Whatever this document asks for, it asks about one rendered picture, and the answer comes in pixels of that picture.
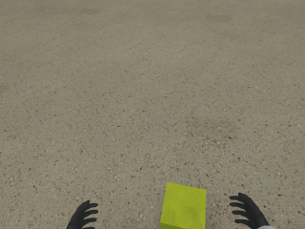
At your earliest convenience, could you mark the right robot hand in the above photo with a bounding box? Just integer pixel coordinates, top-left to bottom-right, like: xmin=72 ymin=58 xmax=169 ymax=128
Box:
xmin=229 ymin=193 xmax=270 ymax=229

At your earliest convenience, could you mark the carton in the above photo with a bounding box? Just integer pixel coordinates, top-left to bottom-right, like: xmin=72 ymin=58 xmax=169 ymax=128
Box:
xmin=160 ymin=182 xmax=207 ymax=229

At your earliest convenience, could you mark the left robot hand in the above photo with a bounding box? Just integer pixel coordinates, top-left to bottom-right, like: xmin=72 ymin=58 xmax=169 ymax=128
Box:
xmin=66 ymin=200 xmax=98 ymax=229

